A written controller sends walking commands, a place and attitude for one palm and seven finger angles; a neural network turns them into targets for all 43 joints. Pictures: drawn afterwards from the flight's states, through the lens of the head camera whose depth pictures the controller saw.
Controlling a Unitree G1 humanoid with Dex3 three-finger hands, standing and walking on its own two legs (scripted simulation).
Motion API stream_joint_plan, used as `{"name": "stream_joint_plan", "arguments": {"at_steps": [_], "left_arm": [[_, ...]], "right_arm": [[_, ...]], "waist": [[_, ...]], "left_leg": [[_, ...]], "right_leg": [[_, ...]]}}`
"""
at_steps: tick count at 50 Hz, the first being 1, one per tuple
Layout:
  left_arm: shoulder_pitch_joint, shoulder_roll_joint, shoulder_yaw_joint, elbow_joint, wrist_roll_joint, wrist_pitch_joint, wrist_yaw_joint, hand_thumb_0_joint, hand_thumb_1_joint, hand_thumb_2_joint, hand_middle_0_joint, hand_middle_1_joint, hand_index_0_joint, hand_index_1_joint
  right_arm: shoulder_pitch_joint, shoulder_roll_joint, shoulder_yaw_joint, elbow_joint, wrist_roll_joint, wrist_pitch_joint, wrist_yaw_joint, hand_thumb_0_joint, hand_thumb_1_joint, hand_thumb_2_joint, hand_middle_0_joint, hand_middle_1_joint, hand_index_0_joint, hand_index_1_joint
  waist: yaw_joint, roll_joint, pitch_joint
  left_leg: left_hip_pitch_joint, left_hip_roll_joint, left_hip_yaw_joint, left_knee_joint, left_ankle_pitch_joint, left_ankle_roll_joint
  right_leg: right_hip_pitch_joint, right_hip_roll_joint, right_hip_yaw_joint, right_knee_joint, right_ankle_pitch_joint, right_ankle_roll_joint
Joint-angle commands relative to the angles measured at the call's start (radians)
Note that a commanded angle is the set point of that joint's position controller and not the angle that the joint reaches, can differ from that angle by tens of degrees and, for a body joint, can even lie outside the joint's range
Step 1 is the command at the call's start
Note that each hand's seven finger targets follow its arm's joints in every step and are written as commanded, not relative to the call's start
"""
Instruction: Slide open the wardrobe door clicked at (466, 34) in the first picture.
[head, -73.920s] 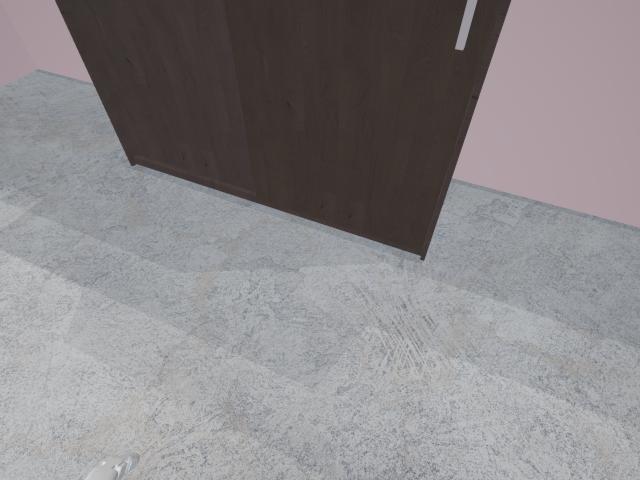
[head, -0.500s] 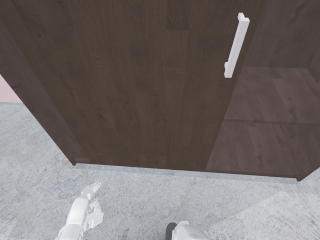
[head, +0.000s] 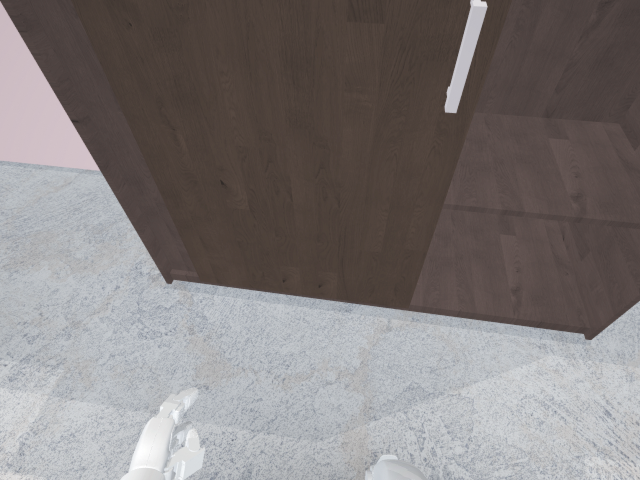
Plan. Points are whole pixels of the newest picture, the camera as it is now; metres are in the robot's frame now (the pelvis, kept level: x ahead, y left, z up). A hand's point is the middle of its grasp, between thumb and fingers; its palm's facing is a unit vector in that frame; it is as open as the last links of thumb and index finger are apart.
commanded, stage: stop stepping back and stand still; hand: right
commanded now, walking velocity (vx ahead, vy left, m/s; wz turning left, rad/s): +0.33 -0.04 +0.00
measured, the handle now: (462, 56) +0.71 -0.22 +0.17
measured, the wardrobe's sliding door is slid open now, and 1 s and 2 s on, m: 0.60 0.60 0.60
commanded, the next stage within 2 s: let the arm hang, fingers relaxed in 0.96 s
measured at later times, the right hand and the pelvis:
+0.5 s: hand out of the picture +0.16 -0.30 +0.17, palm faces +0.51 +0.76 -0.40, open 7.4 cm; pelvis -0.02 -0.02 -0.01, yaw -4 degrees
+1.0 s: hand out of the picture +0.20 -0.31 +0.16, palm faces +0.43 +0.78 -0.46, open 7.4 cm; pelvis +0.01 -0.04 +0.00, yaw -3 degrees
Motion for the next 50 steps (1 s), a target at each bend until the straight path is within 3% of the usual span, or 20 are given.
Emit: {"name": "stream_joint_plan", "arguments": {"at_steps": [1, 3, 4, 6, 7, 9, 12, 13, 15, 16, 18, 21, 22, 24, 25, 27, 31, 35, 38, 50], "left_arm": [[-0.073, 0.129, 0.048, -0.123, -0.010, -0.055, 0.030, 0.000, 0.900, 0.900, -0.200, -0.300, -0.200, -0.300], [-0.068, 0.142, 0.053, -0.112, -0.005, -0.064, 0.041, 0.000, 0.900, 0.900, -0.200, -0.300, -0.200, -0.300], [-0.075, 0.153, 0.056, -0.121, -0.007, -0.069, 0.046, 0.000, 0.900, 0.900, -0.200, -0.300, -0.200, -0.300], [-0.077, 0.181, 0.057, -0.141, -0.006, -0.073, 0.048, 0.000, 0.900, 0.900, -0.200, -0.300, -0.200, -0.300], [-0.082, 0.167, 0.046, -0.128, -0.006, -0.070, 0.047, 0.000, 0.900, 0.900, -0.200, -0.300, -0.200, -0.300], [-0.103, 0.160, 0.053, -0.136, 0.001, -0.071, 0.047, 0.000, 0.900, 0.900, -0.200, -0.300, -0.200, -0.300], [-0.084, 0.153, 0.053, -0.132, 0.002, -0.080, 0.028, 0.000, 0.900, 0.900, -0.200, -0.300, -0.200, -0.300], [-0.077, 0.152, 0.059, -0.131, 0.005, -0.076, 0.025, 0.000, 0.900, 0.900, -0.200, -0.300, -0.200, -0.300], [-0.061, 0.129, 0.063, -0.123, 0.004, -0.071, 0.013, 0.000, 0.900, 0.900, -0.200, -0.300, -0.200, -0.300], [-0.057, 0.136, 0.069, -0.119, -0.006, -0.078, 0.011, 0.000, 0.900, 0.900, -0.200, -0.300, -0.200, -0.300], [-0.040, 0.125, 0.054, -0.109, -0.008, -0.079, 0.009, 0.000, 0.900, 0.900, -0.200, -0.300, -0.200, -0.300], [-0.065, 0.118, 0.040, -0.104, -0.005, -0.071, 0.021, 0.000, 0.900, 0.900, -0.200, -0.300, -0.200, -0.300], [-0.077, 0.129, 0.047, -0.110, -0.006, -0.074, 0.026, 0.000, 0.900, 0.900, -0.200, -0.300, -0.200, -0.300], [-0.093, 0.161, 0.054, -0.147, -0.011, -0.070, 0.032, 0.000, 0.900, 0.900, -0.200, -0.300, -0.200, -0.300], [-0.095, 0.155, 0.050, -0.144, -0.015, -0.071, 0.028, 0.000, 0.900, 0.900, -0.200, -0.300, -0.200, -0.300], [-0.110, 0.130, 0.030, -0.140, -0.007, -0.075, 0.029, 0.000, 0.900, 0.900, -0.200, -0.300, -0.200, -0.300], [-0.085, 0.123, 0.038, -0.137, -0.008, -0.095, 0.020, 0.000, 0.900, 0.900, -0.200, -0.300, -0.200, -0.300], [-0.077, 0.126, 0.045, -0.141, -0.013, -0.083, 0.012, 0.000, 0.900, 0.900, -0.200, -0.300, -0.200, -0.300], [-0.093, 0.126, 0.044, -0.161, -0.017, -0.064, 0.016, 0.000, 0.900, 0.900, -0.200, -0.300, -0.200, -0.300], [-0.099, 0.135, 0.047, -0.190, -0.021, -0.042, 0.028, 0.000, 0.900, 0.900, -0.200, -0.300, -0.200, -0.300]], "right_arm": [[-0.146, -0.116, -0.072, -0.061, -0.022, -0.038, -0.043, 0.000, -0.900, -0.900, 0.200, 0.300, 0.200, 0.300], [-0.185, -0.107, -0.049, -0.044, -0.035, -0.049, -0.047, 0.000, -0.900, -0.900, 0.200, 0.300, 0.200, 0.300], [-0.194, -0.105, -0.045, -0.054, -0.034, -0.050, -0.046, 0.000, -0.900, -0.900, 0.200, 0.300, 0.200, 0.300], [-0.185, -0.108, -0.057, -0.098, -0.036, -0.072, -0.043, 0.000, -0.900, -0.900, 0.200, 0.300, 0.200, 0.300], [-0.175, -0.138, -0.085, -0.115, -0.038, -0.086, -0.042, 0.000, -0.900, -0.900, 0.200, 0.300, 0.200, 0.300], [-0.192, -0.178, -0.120, -0.162, -0.056, -0.094, -0.036, 0.000, -0.900, -0.900, 0.200, 0.300, 0.200, 0.300], [-0.117, -0.116, -0.085, -0.121, -0.051, -0.087, -0.032, 0.000, -0.900, -0.900, 0.200, 0.300, 0.200, 0.300], [-0.103, -0.131, -0.099, -0.096, -0.050, -0.085, -0.034, 0.000, -0.900, -0.900, 0.200, 0.300, 0.200, 0.300], [-0.126, -0.133, -0.101, -0.088, -0.036, -0.085, -0.030, 0.000, -0.900, -0.900, 0.200, 0.300, 0.200, 0.300], [-0.151, -0.117, -0.093, -0.090, -0.026, -0.089, -0.032, 0.000, -0.900, -0.900, 0.200, 0.300, 0.200, 0.300], [-0.149, -0.118, -0.098, -0.060, -0.025, -0.094, -0.035, 0.000, -0.900, -0.900, 0.200, 0.300, 0.200, 0.300], [-0.168, -0.102, -0.077, -0.026, -0.025, -0.093, -0.036, 0.000, -0.900, -0.900, 0.200, 0.300, 0.200, 0.300], [-0.174, -0.096, -0.070, -0.043, -0.022, -0.095, -0.033, 0.000, -0.900, -0.900, 0.200, 0.300, 0.200, 0.300], [-0.173, -0.092, -0.066, -0.087, -0.021, -0.097, -0.031, 0.000, -0.900, -0.900, 0.200, 0.300, 0.200, 0.300], [-0.172, -0.101, -0.071, -0.102, -0.024, -0.103, -0.024, 0.000, -0.900, -0.900, 0.200, 0.300, 0.200, 0.300], [-0.187, -0.108, -0.080, -0.092, -0.041, -0.097, -0.019, 0.000, -0.900, -0.900, 0.200, 0.300, 0.200, 0.300], [-0.140, -0.100, -0.081, -0.102, -0.031, -0.096, -0.022, 0.000, -0.900, -0.900, 0.200, 0.300, 0.200, 0.300], [-0.110, -0.075, -0.060, -0.103, -0.020, -0.077, -0.021, 0.000, -0.900, -0.900, 0.200, 0.300, 0.200, 0.300], [-0.094, -0.100, -0.085, -0.110, -0.020, -0.073, -0.021, 0.000, -0.900, -0.900, 0.200, 0.300, 0.200, 0.300], [-0.041, -0.106, -0.088, -0.130, -0.009, -0.068, -0.024, 0.000, -0.900, -0.900, 0.200, 0.300, 0.200, 0.300]], "waist": [[0.048, 0.072, -0.082], [0.054, 0.061, -0.053], [0.053, 0.030, -0.030], [0.047, -0.163, -0.014], [0.044, -0.270, -0.034], [0.034, -0.383, -0.006], [0.029, -0.235, -0.031], [0.030, -0.128, -0.033], [0.032, 0.198, -0.058], [0.029, 0.198, -0.057], [0.039, 0.068, -0.049], [0.048, 0.048, -0.070], [0.044, -0.001, -0.066], [0.029, -0.184, -0.057], [0.022, -0.216, -0.070], [0.021, -0.245, 0.015], [0.023, -0.006, -0.131], [0.033, -0.056, -0.216], [0.024, -0.083, -0.216], [0.024, -0.097, -0.206]], "left_leg": [[-0.128, 0.279, -0.226, -0.273, -0.265, 0.090], [-0.161, 0.232, -0.180, -0.233, -0.348, 0.065], [-0.145, 0.199, -0.151, -0.183, -0.349, 0.051], [-0.168, 0.066, -0.044, 0.024, -0.208, -0.001], [-0.140, 0.019, 0.037, 0.119, -0.202, -0.032], [0.003, -0.009, 0.045, 0.227, -0.162, -0.029], [0.159, -0.007, 0.062, -0.008, -0.153, -0.013], [0.163, 0.041, -0.025, -0.103, -0.194, 0.018], [0.116, 0.310, -0.472, -0.308, -0.377, 0.155], [0.087, 0.361, -0.507, -0.319, -0.264, 0.195], [0.026, 0.330, -0.355, -0.254, -0.140, 0.171], [-0.063, 0.222, -0.156, -0.156, -0.097, 0.079], [-0.100, 0.178, -0.120, -0.102, -0.115, 0.044], [-0.139, 0.056, -0.016, 0.042, -0.066, -0.032], [-0.087, 0.032, 0.007, 0.060, -0.122, -0.050], [0.015, 0.030, 0.013, 0.042, -0.078, -0.052], [0.093, 0.102, -0.100, -0.121, 0.198, -0.014], [0.112, 0.144, -0.111, -0.085, 0.471, -0.013], [0.106, 0.104, -0.054, -0.069, 0.423, -0.037], [0.125, 0.095, -0.045, -0.104, 0.361, -0.041]], "right_leg": [[0.171, -0.023, 0.003, -0.028, -0.072, -0.024], [0.255, -0.006, -0.033, -0.180, -0.112, -0.049], [0.244, -0.032, 0.012, -0.282, -0.161, -0.068], [0.251, -0.156, 0.213, -0.442, -0.211, -0.127], [0.184, -0.221, 0.332, -0.554, -0.406, -0.146], [-0.020, -0.224, 0.340, -0.647, -0.595, -0.149], [-0.059, -0.144, 0.175, -0.502, -0.452, -0.103], [-0.075, -0.095, 0.114, -0.358, -0.387, -0.083], [-0.115, -0.001, -0.014, 0.074, -0.137, -0.036], [-0.099, -0.012, 0.002, 0.199, -0.115, -0.028], [-0.020, -0.050, 0.022, 0.106, -0.142, -0.035], [0.251, -0.016, -0.051, -0.190, -0.005, -0.044], [0.306, -0.044, 0.009, -0.276, -0.021, -0.061], [0.318, -0.196, 0.239, -0.413, -0.018, -0.121], [0.247, -0.218, 0.282, -0.489, -0.167, -0.120], [0.069, -0.198, 0.252, -0.560, -0.324, -0.121], [0.214, -0.077, 0.064, -0.294, 0.117, -0.069], [0.319, -0.074, 0.022, -0.231, 0.390, -0.044], [0.345, -0.100, 0.042, -0.267, 0.493, -0.051], [0.304, -0.097, 0.050, -0.303, 0.422, -0.044]]}}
